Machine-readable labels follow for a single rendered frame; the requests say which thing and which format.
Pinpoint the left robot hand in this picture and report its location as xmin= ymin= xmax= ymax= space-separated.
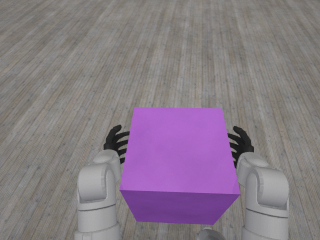
xmin=103 ymin=125 xmax=130 ymax=164

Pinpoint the carton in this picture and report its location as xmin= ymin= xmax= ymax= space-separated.
xmin=119 ymin=107 xmax=241 ymax=225

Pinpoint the robot right thigh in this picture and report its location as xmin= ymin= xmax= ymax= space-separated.
xmin=195 ymin=229 xmax=227 ymax=240

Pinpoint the right robot hand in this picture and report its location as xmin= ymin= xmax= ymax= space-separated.
xmin=227 ymin=126 xmax=254 ymax=169

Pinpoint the robot left forearm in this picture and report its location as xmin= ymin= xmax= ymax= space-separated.
xmin=74 ymin=149 xmax=122 ymax=240

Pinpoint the robot right forearm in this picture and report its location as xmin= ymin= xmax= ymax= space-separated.
xmin=236 ymin=152 xmax=291 ymax=240

